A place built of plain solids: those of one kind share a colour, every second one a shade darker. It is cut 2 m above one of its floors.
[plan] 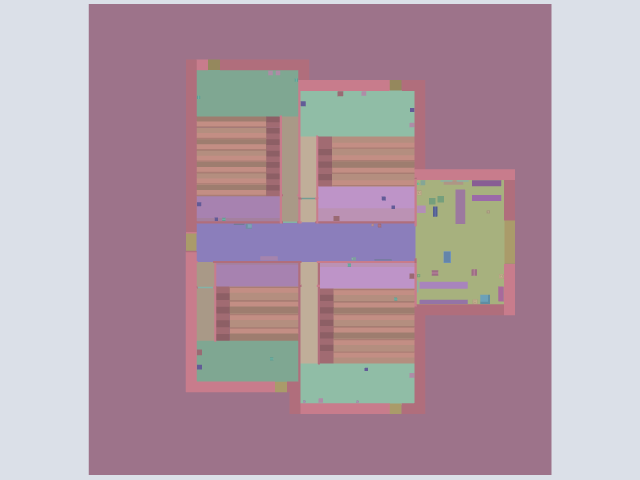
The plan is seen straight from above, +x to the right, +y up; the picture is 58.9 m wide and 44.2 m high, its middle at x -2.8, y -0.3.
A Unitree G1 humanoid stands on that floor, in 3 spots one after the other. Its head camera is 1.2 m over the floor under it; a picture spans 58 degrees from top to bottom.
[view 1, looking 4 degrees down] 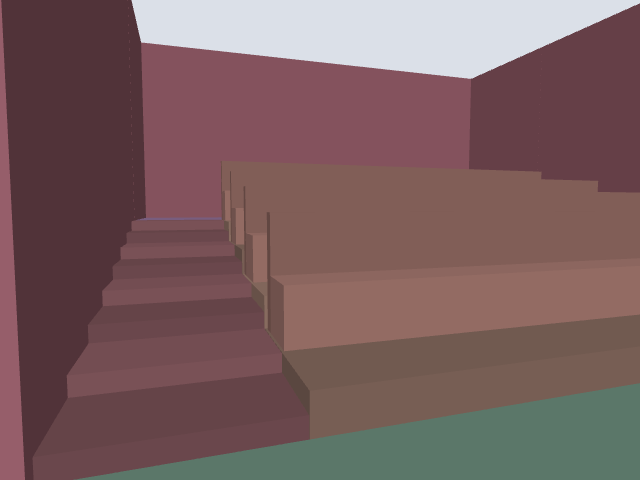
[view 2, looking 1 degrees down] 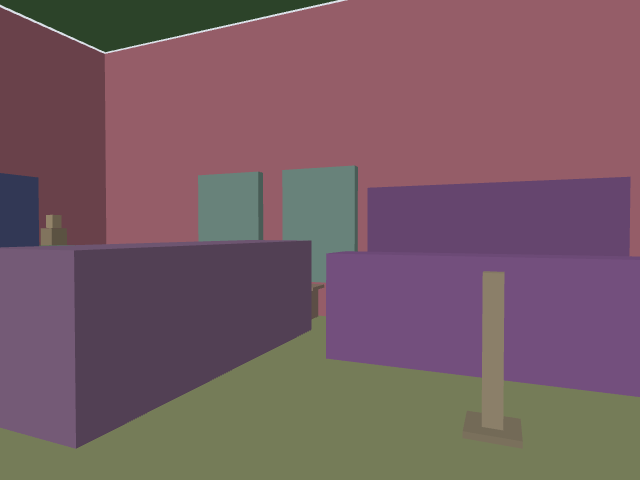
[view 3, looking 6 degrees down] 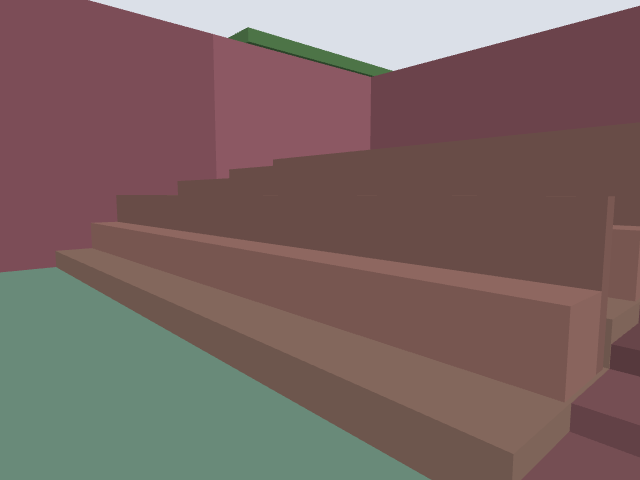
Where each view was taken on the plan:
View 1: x -11.72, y -11.68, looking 72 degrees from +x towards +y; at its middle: seats_screen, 3.37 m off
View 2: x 12.75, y -0.50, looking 113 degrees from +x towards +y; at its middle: poster_case_lobby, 6.04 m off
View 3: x -2.33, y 10.72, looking -42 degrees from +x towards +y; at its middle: seats_screen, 3.76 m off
